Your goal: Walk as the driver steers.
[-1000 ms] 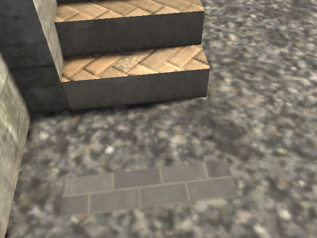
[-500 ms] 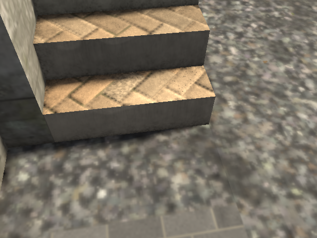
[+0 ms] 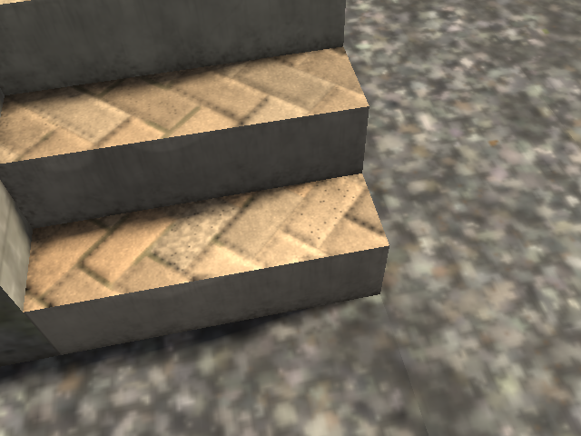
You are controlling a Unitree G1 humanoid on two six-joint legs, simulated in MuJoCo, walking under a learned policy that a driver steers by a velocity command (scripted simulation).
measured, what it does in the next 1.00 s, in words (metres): walks ahead, turning left: left foot, then right foot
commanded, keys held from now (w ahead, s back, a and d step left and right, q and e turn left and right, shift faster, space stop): w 0.12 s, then w+q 0.48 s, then q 0.22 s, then no key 0.18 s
